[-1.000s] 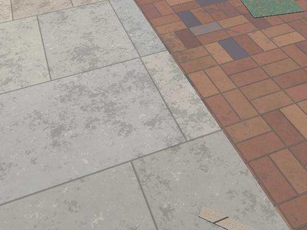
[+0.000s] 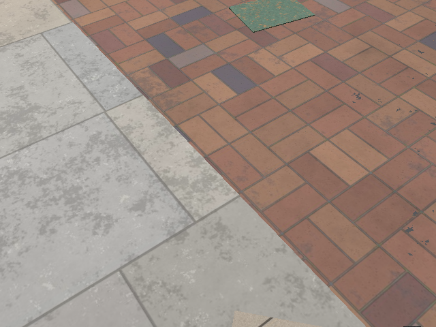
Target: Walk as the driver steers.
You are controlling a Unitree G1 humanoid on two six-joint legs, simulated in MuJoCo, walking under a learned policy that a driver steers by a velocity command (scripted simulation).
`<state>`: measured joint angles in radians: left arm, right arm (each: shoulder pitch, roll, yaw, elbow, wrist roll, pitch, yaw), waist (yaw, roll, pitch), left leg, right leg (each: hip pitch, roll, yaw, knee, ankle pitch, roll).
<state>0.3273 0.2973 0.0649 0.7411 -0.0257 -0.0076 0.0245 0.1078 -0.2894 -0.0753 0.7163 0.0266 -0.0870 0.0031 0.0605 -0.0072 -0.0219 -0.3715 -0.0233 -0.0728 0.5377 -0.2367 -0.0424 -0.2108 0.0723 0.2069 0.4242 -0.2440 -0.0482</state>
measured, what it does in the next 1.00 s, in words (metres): walks ahead: left foot, then right foot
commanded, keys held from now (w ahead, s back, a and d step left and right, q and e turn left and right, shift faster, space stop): w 0.40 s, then w+q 0.60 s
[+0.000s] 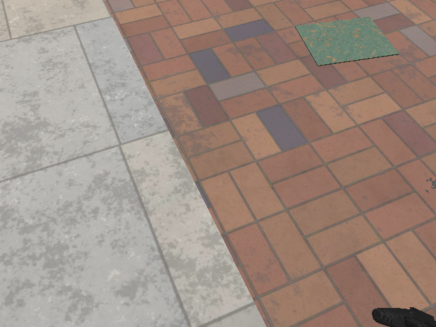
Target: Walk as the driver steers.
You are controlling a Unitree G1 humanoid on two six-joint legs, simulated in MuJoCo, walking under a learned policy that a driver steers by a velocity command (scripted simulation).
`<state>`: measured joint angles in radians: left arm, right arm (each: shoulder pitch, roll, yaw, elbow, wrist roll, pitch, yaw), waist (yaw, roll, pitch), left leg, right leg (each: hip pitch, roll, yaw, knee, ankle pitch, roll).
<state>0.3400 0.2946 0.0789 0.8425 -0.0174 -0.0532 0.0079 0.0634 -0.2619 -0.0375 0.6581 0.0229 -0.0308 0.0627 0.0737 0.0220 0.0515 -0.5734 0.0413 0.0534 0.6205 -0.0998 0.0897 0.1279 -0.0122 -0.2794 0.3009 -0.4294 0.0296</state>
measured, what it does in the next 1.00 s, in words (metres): walks ahead: left foot, then right foot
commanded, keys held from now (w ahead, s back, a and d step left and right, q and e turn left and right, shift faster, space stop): w+q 0.18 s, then w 0.24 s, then w+e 0.58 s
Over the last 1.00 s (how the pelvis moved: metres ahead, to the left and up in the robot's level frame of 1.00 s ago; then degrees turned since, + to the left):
0.49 -0.02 -0.03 11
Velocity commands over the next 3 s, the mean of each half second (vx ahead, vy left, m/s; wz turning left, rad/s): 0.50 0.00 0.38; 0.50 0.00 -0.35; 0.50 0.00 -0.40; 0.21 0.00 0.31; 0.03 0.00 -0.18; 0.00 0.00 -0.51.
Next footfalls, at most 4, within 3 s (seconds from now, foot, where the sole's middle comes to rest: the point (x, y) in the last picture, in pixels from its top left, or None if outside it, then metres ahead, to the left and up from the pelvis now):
0.02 left None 0.19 0.09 -0.76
0.52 right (262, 309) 0.50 -0.07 -0.76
1.02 left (197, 226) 0.76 0.15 -0.76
1.52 right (291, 181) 0.97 -0.18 -0.76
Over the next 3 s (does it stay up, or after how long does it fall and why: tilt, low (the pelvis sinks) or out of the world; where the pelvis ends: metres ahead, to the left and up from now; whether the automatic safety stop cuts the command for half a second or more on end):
stays up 1.04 -0.07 0.01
